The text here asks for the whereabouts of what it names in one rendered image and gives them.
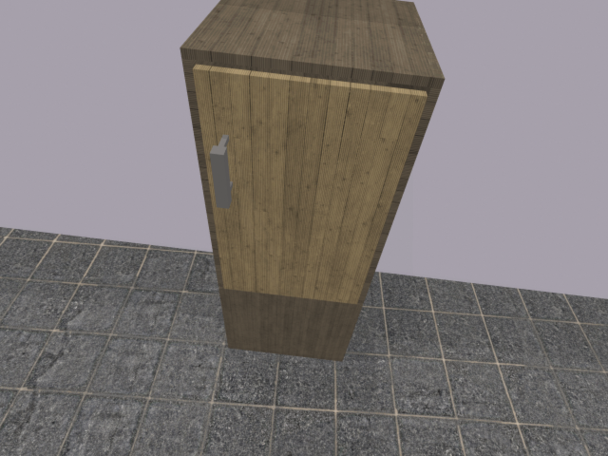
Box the cupboard door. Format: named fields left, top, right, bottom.
left=193, top=64, right=428, bottom=304

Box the handle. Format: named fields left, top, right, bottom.
left=210, top=135, right=233, bottom=209

